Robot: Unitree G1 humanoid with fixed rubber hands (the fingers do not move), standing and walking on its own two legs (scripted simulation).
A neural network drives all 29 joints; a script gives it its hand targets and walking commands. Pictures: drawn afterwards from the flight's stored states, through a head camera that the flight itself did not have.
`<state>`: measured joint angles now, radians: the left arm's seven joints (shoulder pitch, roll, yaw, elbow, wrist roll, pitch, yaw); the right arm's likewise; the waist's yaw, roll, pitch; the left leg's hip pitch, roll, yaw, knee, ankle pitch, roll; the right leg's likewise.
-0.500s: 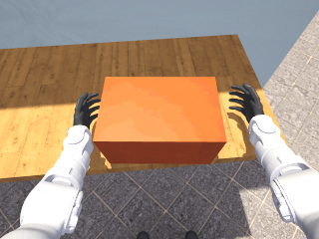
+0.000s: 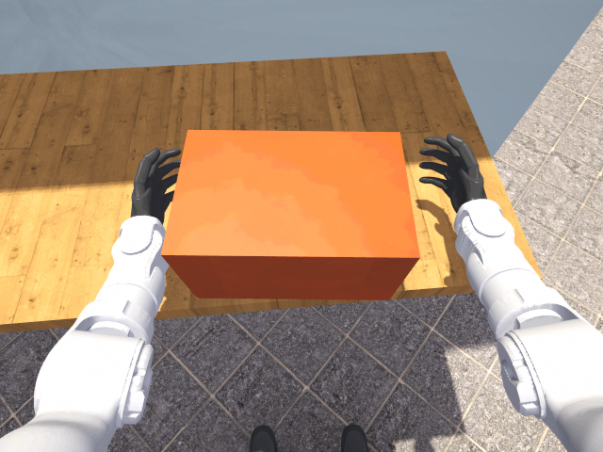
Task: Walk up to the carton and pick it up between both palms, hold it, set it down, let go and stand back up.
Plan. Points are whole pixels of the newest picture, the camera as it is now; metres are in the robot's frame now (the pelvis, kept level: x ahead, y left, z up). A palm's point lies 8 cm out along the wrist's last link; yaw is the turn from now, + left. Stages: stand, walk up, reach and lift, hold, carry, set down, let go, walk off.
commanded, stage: reach and lift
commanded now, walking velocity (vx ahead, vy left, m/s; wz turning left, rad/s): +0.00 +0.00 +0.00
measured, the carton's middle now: (293, 219) +0.44 +0.03 +0.00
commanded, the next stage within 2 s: none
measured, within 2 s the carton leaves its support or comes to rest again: neither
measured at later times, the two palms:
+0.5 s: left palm (158, 211) +0.44 +0.22 +0.02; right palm (434, 196) +0.45 -0.16 +0.03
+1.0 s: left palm (159, 212) +0.44 +0.21 +0.02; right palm (434, 196) +0.45 -0.16 +0.02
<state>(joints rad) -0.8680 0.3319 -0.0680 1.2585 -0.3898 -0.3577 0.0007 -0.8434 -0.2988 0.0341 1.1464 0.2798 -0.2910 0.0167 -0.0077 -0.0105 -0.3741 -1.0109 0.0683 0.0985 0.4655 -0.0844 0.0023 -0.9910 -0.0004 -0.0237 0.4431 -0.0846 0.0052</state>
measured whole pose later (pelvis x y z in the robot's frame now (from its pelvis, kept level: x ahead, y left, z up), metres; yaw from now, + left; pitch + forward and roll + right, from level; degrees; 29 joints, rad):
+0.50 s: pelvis +0.03 +0.01 +0.02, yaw +5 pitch +29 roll -2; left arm -0.80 0.18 0.15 1.26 -0.08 -0.49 -0.01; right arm -0.73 -0.11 -0.36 1.10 -0.11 -0.40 -0.06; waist -0.04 0.02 -0.24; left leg -0.77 0.03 0.01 0.31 -0.05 0.00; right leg -0.68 -0.02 -0.11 0.23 -0.05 0.01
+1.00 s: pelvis +0.05 +0.01 +0.03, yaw +6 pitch +25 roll -2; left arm -0.75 0.16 0.16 1.30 -0.04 -0.55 -0.01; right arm -0.64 -0.10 -0.34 1.05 -0.10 -0.41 -0.05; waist -0.04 0.03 -0.19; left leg -0.65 0.03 0.00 0.32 -0.10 0.00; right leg -0.55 -0.02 -0.13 0.22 -0.09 0.01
